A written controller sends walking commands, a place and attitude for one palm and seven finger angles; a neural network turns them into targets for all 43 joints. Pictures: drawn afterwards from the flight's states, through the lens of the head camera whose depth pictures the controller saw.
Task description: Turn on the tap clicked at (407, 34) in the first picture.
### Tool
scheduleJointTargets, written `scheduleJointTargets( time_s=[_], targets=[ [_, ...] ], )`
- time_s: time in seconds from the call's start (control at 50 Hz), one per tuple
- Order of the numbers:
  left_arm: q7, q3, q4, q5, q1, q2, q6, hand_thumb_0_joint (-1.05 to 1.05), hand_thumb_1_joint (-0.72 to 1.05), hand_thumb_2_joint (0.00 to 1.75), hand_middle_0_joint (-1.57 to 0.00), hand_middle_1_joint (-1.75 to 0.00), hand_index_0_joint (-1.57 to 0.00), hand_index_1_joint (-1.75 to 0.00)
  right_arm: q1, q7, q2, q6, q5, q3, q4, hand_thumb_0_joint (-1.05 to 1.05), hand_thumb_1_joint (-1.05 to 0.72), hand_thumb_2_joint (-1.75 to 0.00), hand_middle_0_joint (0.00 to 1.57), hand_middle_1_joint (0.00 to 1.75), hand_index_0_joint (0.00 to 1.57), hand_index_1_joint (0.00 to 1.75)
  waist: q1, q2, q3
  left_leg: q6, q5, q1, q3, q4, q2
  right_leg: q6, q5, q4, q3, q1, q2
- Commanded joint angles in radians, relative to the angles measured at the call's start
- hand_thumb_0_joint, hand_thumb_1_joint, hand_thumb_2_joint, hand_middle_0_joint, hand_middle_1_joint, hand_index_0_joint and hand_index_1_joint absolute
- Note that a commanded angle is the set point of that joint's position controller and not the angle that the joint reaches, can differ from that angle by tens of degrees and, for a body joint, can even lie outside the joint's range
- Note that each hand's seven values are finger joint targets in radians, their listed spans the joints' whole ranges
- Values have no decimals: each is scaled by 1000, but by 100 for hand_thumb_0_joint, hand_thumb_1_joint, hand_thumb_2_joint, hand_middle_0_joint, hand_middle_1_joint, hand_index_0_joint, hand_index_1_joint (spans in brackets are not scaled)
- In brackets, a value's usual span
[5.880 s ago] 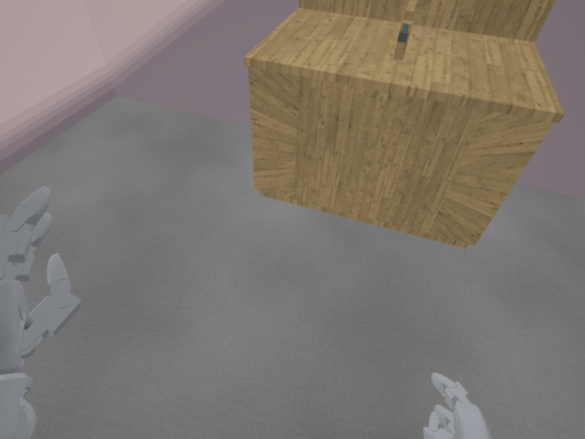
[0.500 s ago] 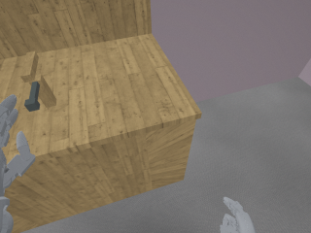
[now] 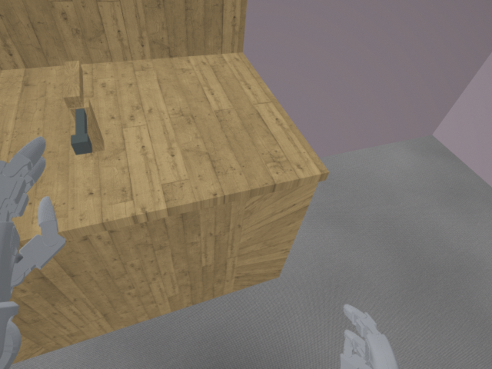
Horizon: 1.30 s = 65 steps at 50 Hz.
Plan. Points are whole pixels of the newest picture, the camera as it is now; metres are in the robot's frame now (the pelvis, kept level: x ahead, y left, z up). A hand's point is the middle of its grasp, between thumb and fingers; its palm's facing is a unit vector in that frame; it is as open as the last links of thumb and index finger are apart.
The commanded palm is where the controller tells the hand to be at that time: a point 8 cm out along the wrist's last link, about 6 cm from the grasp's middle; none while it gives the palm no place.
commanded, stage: come to a stop and stand still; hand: left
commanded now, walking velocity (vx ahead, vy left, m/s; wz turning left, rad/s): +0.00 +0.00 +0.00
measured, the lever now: (81, 144) +0.46 +0.35 +0.07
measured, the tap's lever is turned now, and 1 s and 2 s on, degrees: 0 0 0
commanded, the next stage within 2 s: look again from close up in 1.66 s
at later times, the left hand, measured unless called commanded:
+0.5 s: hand out of the picture +0.16 +0.31 +0.17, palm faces +0.41 -0.84 -0.34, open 7.4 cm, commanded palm +0.10 +0.34 +0.18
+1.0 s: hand out of the picture +0.16 +0.36 +0.17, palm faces +0.39 -0.81 -0.44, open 7.4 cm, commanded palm +0.11 +0.38 +0.18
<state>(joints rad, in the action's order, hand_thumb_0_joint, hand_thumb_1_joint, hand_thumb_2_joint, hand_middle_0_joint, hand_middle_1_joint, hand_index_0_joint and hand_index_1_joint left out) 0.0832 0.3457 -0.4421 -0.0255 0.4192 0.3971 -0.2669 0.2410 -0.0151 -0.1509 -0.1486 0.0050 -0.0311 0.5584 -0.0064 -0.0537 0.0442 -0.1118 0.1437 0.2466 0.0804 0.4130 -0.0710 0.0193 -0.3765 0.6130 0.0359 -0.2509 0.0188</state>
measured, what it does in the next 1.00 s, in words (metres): steps to the left: right foot, then left foot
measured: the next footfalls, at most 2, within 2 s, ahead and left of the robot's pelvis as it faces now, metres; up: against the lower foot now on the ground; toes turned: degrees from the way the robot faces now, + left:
right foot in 0.06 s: +0.02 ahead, -0.12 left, +0.00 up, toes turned -3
left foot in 0.60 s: +0.01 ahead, +0.18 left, +0.00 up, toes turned -4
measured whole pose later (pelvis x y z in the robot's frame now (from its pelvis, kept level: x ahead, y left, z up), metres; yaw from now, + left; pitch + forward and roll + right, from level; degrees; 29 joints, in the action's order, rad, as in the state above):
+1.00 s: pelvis -0.05 +0.10 +0.00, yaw -1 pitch +0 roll -1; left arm 0.10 0.39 -0.42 -0.04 0.44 0.39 -0.21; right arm 0.24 0.02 -0.20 -0.12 0.01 -0.04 0.63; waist -0.02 0.04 0.00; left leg -0.04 0.22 0.28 -0.04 0.49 -0.06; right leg 0.05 -0.22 0.42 0.04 -0.21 -0.06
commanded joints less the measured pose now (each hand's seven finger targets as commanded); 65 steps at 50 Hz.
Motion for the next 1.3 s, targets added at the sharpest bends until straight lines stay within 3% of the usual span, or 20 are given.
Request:
scheduleJointTargets(
  time_s=[0.0, 0.08, 0.18, 0.24, 0.32, 0.38, 0.4, 0.42, 0.44, 0.48, 0.54, 0.56, 0.58, 0.62, 0.64, 0.68, 0.82, 0.9, 1.1, 1.28],
  targets=[
    [29, 192, -244, -19, -200, 212, -51, 0, 90, 90, -20, -30, -20, -30, -126, 26, -167, -45, 4, 61, -162, 0, -90, -90, 20, 30, 20, 30, -17, 263, -143, 145, 185, -26, -238, -212, 226, 18, 36, -172, 22, 103, -6],
    [24, 101, -224, -14, -193, 134, -20, 0, 90, 90, -20, -30, -20, -30, -124, 16, -169, -52, 7, 63, -151, 0, -90, -90, 20, 30, 20, 30, -23, 169, -194, 220, 309, -44, -203, -208, 170, 53, 26, -245, -8, 166, -1],
    [25, 62, -133, -7, -96, 87, 33, 0, 90, 90, -20, -30, -20, -30, -127, 23, -176, -30, -1, 57, -146, 0, -90, -90, 20, 30, 20, 30, -16, -2, -112, 143, 221, -139, -146, -33, 117, 68, -99, -363, -117, -82, 73],
    [26, 71, -128, -4, -165, 103, 43, 0, 90, 90, -20, -30, -20, -30, -144, 39, -176, -19, -2, 50, -137, 0, -90, -90, 20, 30, 20, 30, -4, 47, -63, 154, 280, -142, -202, -62, 131, 59, -147, -326, -106, -178, 54],
    [33, 100, -180, 7, -287, 136, 47, 0, 90, 90, -20, -30, -20, -30, -143, 55, -173, -18, -4, 57, -153, 0, -90, -90, 20, 30, 20, 30, -23, 292, -30, 218, 594, 94, -350, -450, 216, 12, -55, 9, 20, 55, -100],
    [25, 114, -196, -15, -200, 137, 55, 0, 90, 90, -20, -30, -20, -30, -135, 40, -166, -22, 14, 87, -182, 0, -90, -90, 20, 30, 20, 30, -62, 298, -98, 368, 353, 164, -122, -389, 104, 32, -48, -177, 105, 307, -121],
    [27, 129, -220, -9, -145, 162, 47, 0, 90, 90, -20, -30, -20, -30, -126, 33, -167, -21, 6, 86, -189, 0, -90, -90, 20, 30, 20, 30, -73, 170, -129, 365, 248, 88, -10, -139, 22, 67, -27, -293, 66, 272, -57],
    [27, 109, -225, -3, -66, 149, 36, 0, 90, 90, -20, -30, -20, -30, -119, 23, -172, -14, -9, 87, -179, 0, -90, -90, 20, 30, 20, 30, -80, -136, -119, 253, 249, -29, -47, 367, -14, 153, -12, -378, -126, 19, 151],
    [17, 83, -256, -5, -62, 112, 34, 0, 90, 90, -20, -30, -20, -30, -154, 20, -183, 3, -18, 92, -175, 0, -90, -90, 20, 30, 20, 30, -51, -270, -65, 150, 291, -42, -229, 764, 25, 238, -76, -411, -396, -271, 358],
    [6, 131, -329, -21, -153, 140, 29, 0, 90, 90, -20, -30, -20, -30, -160, 7, -151, 4, -18, 75, -163, 0, -90, -90, 20, 30, 20, 30, -22, -210, -73, 125, 315, 112, -324, 800, 133, 228, -23, -349, -340, -252, 371],
    [12, 101, -230, -14, -165, 102, 38, 0, 90, 90, -20, -30, -20, -30, -115, 34, -156, 9, -22, 63, -98, 0, -90, -90, 20, 30, 20, 30, 29, 196, -57, 132, 168, -89, -96, 79, 32, 54, -120, -87, -62, -203, 61],
    [18, 80, -222, -13, -196, 86, 30, 0, 90, 90, -20, -30, -20, -30, -106, 37, -180, -8, -19, 71, -86, 0, -90, -90, 20, 30, 20, 30, 32, 394, -50, 114, 152, -96, -191, -60, 75, 26, -70, 105, -27, -180, -15],
    [30, 80, -270, -6, -251, 97, 17, 0, 90, 90, -20, -30, -20, -30, -100, 31, -202, -27, -10, 84, -96, 0, -90, -90, 20, 30, 20, 30, 23, 565, -55, 42, 75, -75, -459, -166, 248, -11, -154, 306, 4, -240, -80],
    [32, 123, -240, 1, -227, 135, 5, 0, 90, 90, -20, -30, -20, -30, -105, 33, -155, -54, -9, 80, -91, 0, -90, -90, 20, 30, 20, 30, 17, 316, -55, -33, 44, -22, -500, -184, 275, -10, -143, 409, -64, -238, -89],
    [26, 131, -338, -13, -246, 160, 3, 0, 90, 90, -20, -30, -20, -30, -118, 23, -149, -59, -4, 74, -104, 0, -90, -90, 20, 30, 20, 30, 27, 308, -76, -10, 12, -46, -580, -195, 279, -14, -134, 393, -88, -230, -62],
    [27, 139, -375, -4, -156, 155, -6, 0, 90, 90, -20, -30, -20, -30, -126, 14, -161, -68, 0, 76, -110, 0, -90, -90, 20, 30, 20, 30, 10, 193, -108, 10, -25, -57, -492, -168, 273, -13, -40, 276, -87, -155, -34],
    [36, 170, -233, -10, 42, 155, 1, 0, 90, 90, -20, -30, -20, -30, -116, 29, -157, -42, 6, 49, -121, 0, -90, -90, 20, 30, 20, 30, -10, 129, -132, 130, 231, 169, -266, -131, 149, 22, 94, -257, -44, 280, -5],
    [28, 136, -100, -25, -52, 122, 28, 0, 90, 90, -20, -30, -20, -30, -111, 51, -176, -30, -2, 60, -94, 0, -90, -90, 20, 30, 20, 30, 0, -55, -102, 115, 104, -7, -192, 49, 95, 68, -24, -360, -205, 14, 109],
    [46, 110, -326, -12, -161, 181, 20, 0, 90, 90, -20, -30, -20, -30, -159, 74, -176, -27, -3, 46, -117, 0, -90, -90, 20, 30, 20, 30, -24, 231, -168, 139, -236, -92, -272, -120, 147, -2, 277, -125, -39, 109, -17],
    [44, 133, -152, -45, 47, 116, 23, 0, 90, 90, -20, -30, -20, -30, -124, 63, -175, 14, -13, 58, -134, 0, -90, -90, 20, 30, 20, 30, -12, 81, -187, 124, -238, -50, -186, 11, 112, 23, 443, -241, -103, 176, 55]
  ],
)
